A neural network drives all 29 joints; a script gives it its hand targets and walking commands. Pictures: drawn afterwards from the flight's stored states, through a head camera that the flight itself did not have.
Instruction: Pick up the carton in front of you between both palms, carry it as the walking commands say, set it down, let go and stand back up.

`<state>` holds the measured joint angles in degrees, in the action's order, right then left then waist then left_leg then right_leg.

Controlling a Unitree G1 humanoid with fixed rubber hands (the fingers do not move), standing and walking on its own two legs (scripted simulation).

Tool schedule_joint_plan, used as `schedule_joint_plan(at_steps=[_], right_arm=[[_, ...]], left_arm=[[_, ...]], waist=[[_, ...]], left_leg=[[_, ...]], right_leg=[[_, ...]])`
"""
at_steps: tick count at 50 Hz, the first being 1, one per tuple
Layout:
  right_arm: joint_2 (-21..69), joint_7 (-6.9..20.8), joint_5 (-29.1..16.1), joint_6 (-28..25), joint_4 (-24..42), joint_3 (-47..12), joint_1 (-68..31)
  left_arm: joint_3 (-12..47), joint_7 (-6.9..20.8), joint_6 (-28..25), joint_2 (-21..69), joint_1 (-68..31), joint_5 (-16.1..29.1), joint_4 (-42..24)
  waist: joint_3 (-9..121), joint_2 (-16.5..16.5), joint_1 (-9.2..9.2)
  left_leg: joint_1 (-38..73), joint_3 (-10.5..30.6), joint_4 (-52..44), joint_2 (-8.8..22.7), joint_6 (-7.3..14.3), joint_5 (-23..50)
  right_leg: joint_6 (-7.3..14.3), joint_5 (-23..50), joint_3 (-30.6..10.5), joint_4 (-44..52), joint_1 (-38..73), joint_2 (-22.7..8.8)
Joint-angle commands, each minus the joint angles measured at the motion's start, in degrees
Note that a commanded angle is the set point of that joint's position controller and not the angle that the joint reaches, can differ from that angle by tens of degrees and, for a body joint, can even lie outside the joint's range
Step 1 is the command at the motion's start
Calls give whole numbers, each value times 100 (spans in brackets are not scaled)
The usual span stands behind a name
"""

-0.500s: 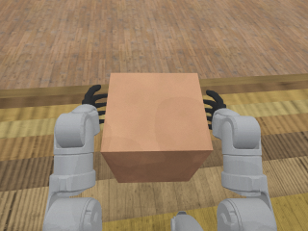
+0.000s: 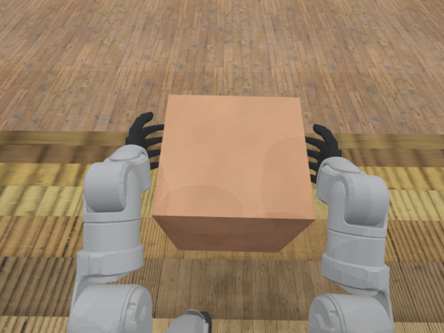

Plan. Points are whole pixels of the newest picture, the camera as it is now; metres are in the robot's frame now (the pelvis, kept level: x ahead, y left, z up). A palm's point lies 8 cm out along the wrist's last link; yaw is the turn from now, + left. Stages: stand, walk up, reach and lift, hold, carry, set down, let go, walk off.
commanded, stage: carry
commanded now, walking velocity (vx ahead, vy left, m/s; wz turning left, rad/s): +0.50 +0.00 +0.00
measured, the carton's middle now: (230, 184) +0.39 +0.03 +0.04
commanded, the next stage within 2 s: none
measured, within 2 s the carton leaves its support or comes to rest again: neither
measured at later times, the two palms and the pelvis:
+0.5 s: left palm (191, 102) +0.73 +0.18 -0.07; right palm (293, 111) +0.72 -0.12 -0.07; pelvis +0.36 +0.04 -0.18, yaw +1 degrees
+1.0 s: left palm (197, 70) +1.10 +0.23 -0.22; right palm (266, 79) +1.08 -0.06 -0.23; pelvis +0.74 +0.09 -0.33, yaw +1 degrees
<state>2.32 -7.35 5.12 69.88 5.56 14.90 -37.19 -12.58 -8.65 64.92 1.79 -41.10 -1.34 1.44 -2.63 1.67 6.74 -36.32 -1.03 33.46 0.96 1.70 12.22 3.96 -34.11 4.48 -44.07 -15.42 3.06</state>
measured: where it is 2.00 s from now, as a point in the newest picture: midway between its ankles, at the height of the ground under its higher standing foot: (229, 159)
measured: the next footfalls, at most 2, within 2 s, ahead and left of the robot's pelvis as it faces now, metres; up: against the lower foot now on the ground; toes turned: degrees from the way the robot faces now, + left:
left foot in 0.08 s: +0.21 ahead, +0.07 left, -0.11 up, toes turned +0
right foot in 0.50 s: +0.50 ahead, -0.01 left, -0.23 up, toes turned +1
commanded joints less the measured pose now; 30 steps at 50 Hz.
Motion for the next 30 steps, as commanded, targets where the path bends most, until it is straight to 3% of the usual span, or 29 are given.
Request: schedule_joint_plan(at_steps=[1,2,3,4,5,6,7,8,9,10,11,13,14,15,16,17,19,20,21,22,23,24,25,26,27,28,29,30], right_arm=[[5055,1034,-1870,-183,-144,-3867,-3797],[4918,1063,-1838,-155,-314,-3765,-3720],[4862,1112,-1886,-128,-387,-3722,-3815],[4780,1185,-1917,-98,-526,-3631,-3825],[4705,1255,-2025,-36,-867,-3474,-3897],[4796,1292,-2172,-20,-1231,-3441,-3942],[5037,1344,-2344,-25,-1221,-3480,-4228],[5305,1372,-2563,3,-1034,-3608,-4555],[5639,1405,-2763,-13,-895,-3676,-4954],[5977,1440,-2998,-46,-823,-3764,-5163],[6209,1456,-3157,-97,-653,-3842,-5447],[6576,1478,-3332,-183,-525,-3919,-5568],[6692,1484,-3377,-237,-508,-3950,-5521],[6790,1483,-3395,-294,-467,-3956,-5429],[6852,1482,-3390,-338,-469,-3986,-5267],[6885,1487,-3389,-398,-435,-4019,-5124],[6851,1482,-3363,-515,-363,-4111,-4889],[6832,1482,-3346,-575,-308,-4148,-4793],[6800,1480,-3331,-625,-282,-4212,-4719],[6761,1481,-3363,-666,-256,-4302,-4645],[6672,1475,-3322,-699,-194,-4376,-4532],[6594,1471,-3293,-695,-182,-4430,-4465],[6438,1440,-3160,-705,-211,-4433,-4448],[6234,1410,-3033,-608,-405,-4273,-4199],[5921,1337,-2791,-531,-580,-4140,-3862],[5624,1277,-2588,-482,-557,-3967,-3726],[5559,1221,-2433,-468,-585,-3861,-3725],[5554,1187,-2291,-496,-634,-3733,-3627]], left_arm=[[4051,1696,261,5958,-3328,2572,102],[4024,1726,283,5987,-3274,2569,297],[3977,1743,283,5983,-3424,2562,449],[3870,1743,313,5943,-3570,2520,541],[3652,1699,376,5852,-3655,2389,770],[3363,1609,514,5577,-3618,2182,958],[3217,1532,560,5446,-3808,2119,898],[3175,1460,579,5521,-3806,2087,858],[3106,1397,556,5626,-3768,2021,760],[3054,1361,530,5717,-3899,1968,636],[3014,1332,493,5899,-3999,1933,584],[3008,1309,401,6156,-4039,1910,434],[3026,1292,349,6236,-3962,1885,379],[3074,1284,293,6275,-3879,1841,342],[3113,1263,239,6332,-3740,1800,354],[3159,1251,188,6359,-3629,1758,295],[3273,1218,99,6329,-3494,1664,141],[3327,1201,63,6269,-3458,1619,28],[3398,1183,36,6173,-3412,1606,-74],[3460,1172,11,6064,-3416,1584,-178],[3560,1173,3,5973,-3370,1608,-291],[3600,1184,-10,5831,-3202,1600,-293],[3640,1236,10,5757,-3043,1680,-311],[3658,1263,35,5572,-2961,1693,-21],[3702,1313,84,5551,-2760,1841,262],[3883,1373,68,5721,-2814,2051,246],[3972,1438,63,5941,-3061,2247,205],[4102,1505,44,6155,-3289,2498,110]], waist=[[2723,-1086,-354],[2838,-983,-824],[2859,-672,-1412],[2490,456,-1867],[2178,1337,-1385],[2560,1502,-990],[2444,1103,-1106],[2294,226,-969],[2755,242,-917],[2571,-108,-895],[2499,-53,-956],[2497,105,-1039],[2755,250,-1014],[2766,-31,-1157],[2850,20,-1328],[2927,61,-1437],[2751,108,-1589],[2686,256,-1582],[2658,398,-1485],[2969,558,-1217],[3166,548,-667],[3108,-16,-33],[2677,-812,322],[3059,-1298,-78],[3355,-1001,-276],[3533,-901,-137],[3377,-417,-179],[3135,-104,-281]], left_leg=[[2394,-652,-54,-287,174,1942],[2888,-578,-232,-243,249,1502],[3715,-646,-549,-226,291,1107],[4147,-465,-922,-18,360,754],[4983,343,437,669,397,3071],[5245,1847,412,1261,1027,2604],[4690,2655,-65,1503,1275,1173],[4263,2595,91,1391,1227,561],[4165,3220,6,1660,1463,-349],[3439,3237,-144,1688,1594,-270],[3266,3176,-286,1539,1515,-295],[3031,2529,-229,1233,1337,170],[3265,2289,131,1153,1176,835],[3578,1674,777,547,898,248],[3931,1467,917,309,779,538],[4065,1365,1150,180,767,496],[3772,1228,1259,-18,790,170],[3381,972,1431,-194,773,29],[2943,773,1646,-239,750,-413],[2504,523,2303,-95,636,-274],[2229,302,3024,33,503,372],[1520,24,4051,51,238,1007],[543,-147,6125,-407,47,-2325],[-957,150,6458,-665,-84,-4986],[-1645,561,6114,-355,-34,-4903],[-2193,869,5624,-174,55,-4327],[-2080,796,5080,-15,80,-4161],[-1926,761,4293,3,-58,-3893]], right_leg=[[475,3267,-411,-605,391,-782],[319,3929,-150,-1339,325,-727],[162,4734,60,-2514,-12,-803],[13,3029,269,-4272,-807,-359],[-12,-614,-31,-5486,-2643,281],[-42,-247,-558,-5134,-3186,185],[-89,-4,-545,-4627,-3250,-68],[-123,786,-889,-3918,-3409,-322],[-208,758,-910,-3832,-3418,-396],[-293,1168,-999,-3100,-3138,-479],[-329,1052,-924,-2507,-2953,-446],[-318,1338,-648,-1781,-2646,-391],[-214,2322,-542,-2200,-2613,-382],[-103,3425,-615,-1174,-2994,-413],[-71,3903,-267,-800,-3100,-184],[-66,4425,-197,-206,-2961,-137],[-100,4722,94,791,-2274,84],[-73,5059,217,1277,-1643,216],[-10,5446,287,1573,-912,280],[84,6238,338,1013,95,294],[210,5858,172,1212,835,138],[315,5544,169,1614,1864,46],[724,5628,-547,2210,2294,-673],[1081,7672,-1866,612,3835,-1648],[1398,7206,-2576,423,4205,-2025],[1689,5308,-3120,537,4120,-2066],[1612,4734,-3235,550,3507,-1909],[1663,4670,-3325,743,2737,-1893]])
